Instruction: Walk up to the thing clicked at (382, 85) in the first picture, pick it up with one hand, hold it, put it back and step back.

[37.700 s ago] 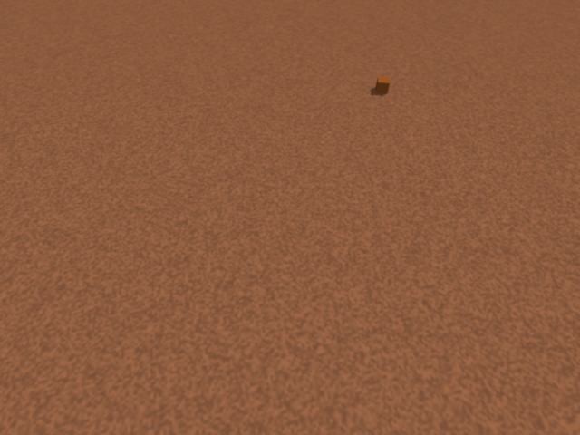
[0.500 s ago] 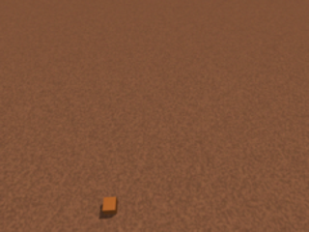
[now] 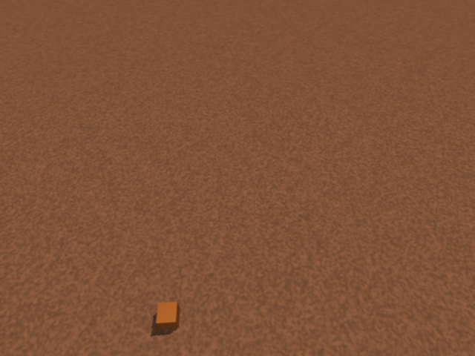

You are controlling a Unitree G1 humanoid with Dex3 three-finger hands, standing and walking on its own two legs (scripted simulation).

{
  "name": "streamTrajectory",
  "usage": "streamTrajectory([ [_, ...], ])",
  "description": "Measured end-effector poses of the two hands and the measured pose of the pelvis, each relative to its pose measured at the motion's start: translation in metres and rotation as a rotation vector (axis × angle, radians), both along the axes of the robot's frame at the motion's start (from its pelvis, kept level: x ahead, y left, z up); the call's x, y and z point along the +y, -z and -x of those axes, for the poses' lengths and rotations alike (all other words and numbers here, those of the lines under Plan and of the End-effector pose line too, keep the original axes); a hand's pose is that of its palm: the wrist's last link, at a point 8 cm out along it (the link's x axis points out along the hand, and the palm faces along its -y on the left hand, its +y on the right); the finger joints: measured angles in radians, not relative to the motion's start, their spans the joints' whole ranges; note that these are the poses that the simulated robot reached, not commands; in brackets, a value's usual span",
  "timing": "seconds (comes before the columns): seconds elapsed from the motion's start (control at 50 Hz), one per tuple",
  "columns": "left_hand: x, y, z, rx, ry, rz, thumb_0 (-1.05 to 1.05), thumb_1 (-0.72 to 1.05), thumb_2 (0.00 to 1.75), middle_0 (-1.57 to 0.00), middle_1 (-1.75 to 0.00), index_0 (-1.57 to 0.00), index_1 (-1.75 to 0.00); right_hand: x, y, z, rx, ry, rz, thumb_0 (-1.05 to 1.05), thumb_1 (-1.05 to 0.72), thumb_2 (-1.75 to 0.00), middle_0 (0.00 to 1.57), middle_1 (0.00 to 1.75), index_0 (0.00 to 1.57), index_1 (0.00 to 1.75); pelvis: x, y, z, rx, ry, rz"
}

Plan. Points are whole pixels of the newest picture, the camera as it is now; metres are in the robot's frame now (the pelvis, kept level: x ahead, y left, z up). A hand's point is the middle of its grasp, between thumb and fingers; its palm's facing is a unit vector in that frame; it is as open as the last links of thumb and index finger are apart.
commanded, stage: stand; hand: left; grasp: from above
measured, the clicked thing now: (168, 315) +0.41 +0.28 -0.75
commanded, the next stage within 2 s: step back in 0.24 s
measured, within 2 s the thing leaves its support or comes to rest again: neither
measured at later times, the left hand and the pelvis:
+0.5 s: hand out of the picture +0.08 +0.29 -0.17, palm faces -0.06 -0.92 -0.39, open 7.4 cm; pelvis -0.04 +0.02 -0.01, yaw -1 degrees
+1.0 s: hand out of the picture +0.00 +0.31 -0.18, palm faces -0.14 -0.90 -0.40, open 7.4 cm; pelvis -0.14 +0.05 -0.03, yaw -7 degrees
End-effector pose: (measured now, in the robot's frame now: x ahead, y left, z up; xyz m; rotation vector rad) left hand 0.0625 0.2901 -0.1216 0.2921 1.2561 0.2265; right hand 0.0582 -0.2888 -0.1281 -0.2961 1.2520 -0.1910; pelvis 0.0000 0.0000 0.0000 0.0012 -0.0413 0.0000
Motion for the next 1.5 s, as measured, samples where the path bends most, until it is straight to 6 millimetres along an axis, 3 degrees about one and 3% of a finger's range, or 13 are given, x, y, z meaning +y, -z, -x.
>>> streamTrajectory([
  [0.26,-0.002,-0.001,-0.008,-0.025,0.010,-0.002,0.00,0.91,0.90,-0.20,-0.30,-0.20,-0.30,-0.006,-0.002,-0.006,-0.015,-0.002,0.006,0.00,-0.90,-0.89,0.20,0.30,0.20,0.30,-0.003,0.001,0.000,0.006,-0.002,0.003],
  [0.4,0.018,0.001,-0.009,-0.042,0.042,-0.036,0.00,0.91,0.90,-0.20,-0.30,-0.20,-0.30,-0.014,-0.005,-0.003,-0.023,0.009,0.044,0.00,-0.90,-0.89,0.20,0.30,0.20,0.30,0.006,0.007,0.026,0.015,0.016,0.004],
  [0.56,0.056,0.016,-0.018,-0.088,0.112,-0.042,0.00,0.91,0.90,-0.20,-0.30,-0.20,-0.30,-0.002,-0.011,0.039,0.008,0.019,0.123,0.00,-0.90,-0.89,0.20,0.30,0.20,0.30,0.040,0.021,0.050,0.035,0.011,0.007],
  [0.66,0.068,0.024,-0.015,-0.099,0.121,-0.028,0.00,0.91,0.90,-0.20,-0.30,-0.20,-0.30,0.024,-0.014,0.074,0.040,0.031,0.124,0.00,-0.90,-0.89,0.20,0.30,0.20,0.30,0.055,0.020,0.070,0.009,0.023,0.010],
  [0.76,0.067,0.020,0.006,-0.078,0.132,-0.006,0.00,0.91,0.90,-0.20,-0.30,-0.20,-0.30,0.040,-0.017,0.095,0.030,0.045,0.110,0.00,-0.90,-0.89,0.20,0.30,0.21,0.30,0.061,0.013,0.084,0.023,0.042,0.028],
  [0.88,0.067,0.019,0.039,-0.047,0.157,-0.024,0.00,0.91,0.90,-0.20,-0.30,-0.20,-0.30,0.043,-0.010,0.105,-0.048,0.054,0.093,0.00,-0.90,-0.89,0.20,0.30,0.21,0.30,0.061,0.017,0.108,0.014,0.081,0.021],
  [1.02,0.056,0.015,0.073,-0.065,0.184,-0.074,0.00,0.91,0.90,-0.20,-0.30,-0.20,-0.30,0.020,0.011,0.131,-0.108,0.057,0.062,0.00,-0.90,-0.89,0.20,0.30,0.21,0.30,0.044,0.032,0.145,-0.002,0.123,-0.007],
  [1.1,0.042,0.004,0.104,-0.071,0.183,-0.079,0.00,0.91,0.90,-0.20,-0.30,-0.20,-0.30,0.005,0.017,0.151,-0.108,0.088,0.049,0.00,-0.90,-0.89,0.20,0.30,0.21,0.30,0.034,0.030,0.165,-0.017,0.110,0.005],
  [1.18,0.035,-0.012,0.126,-0.086,0.162,-0.081,0.00,0.91,0.90,-0.20,-0.30,-0.20,-0.30,0.000,0.008,0.175,-0.087,0.085,0.040,0.00,-0.90,-0.89,0.20,0.30,0.20,0.30,0.030,0.018,0.183,-0.002,0.117,-0.041],
  [1.28,0.031,-0.018,0.139,-0.140,0.166,-0.085,0.00,0.90,0.90,-0.20,-0.30,-0.20,-0.30,-0.005,0.008,0.213,-0.031,0.057,0.066,0.00,-0.90,-0.89,0.20,0.30,0.20,0.30,0.030,0.016,0.210,0.021,0.090,-0.035],
  [1.4,0.038,-0.004,0.167,-0.193,0.158,-0.057,0.00,0.90,0.90,-0.20,-0.30,-0.20,-0.30,0.004,0.009,0.253,0.004,0.015,0.091,0.00,-0.90,-0.89,0.20,0.30,0.20,0.30,0.038,0.025,0.252,0.008,0.040,-0.012],
  [1.5,0.048,0.014,0.208,-0.165,0.134,-0.021,0.00,0.91,0.90,-0.20,-0.30,-0.20,-0.30,0.020,-0.001,0.291,-0.013,0.005,0.092,0.00,-0.90,-0.89,0.20,0.30,0.20,0.30,0.044,0.027,0.286,-0.022,0.045,-0.017],
])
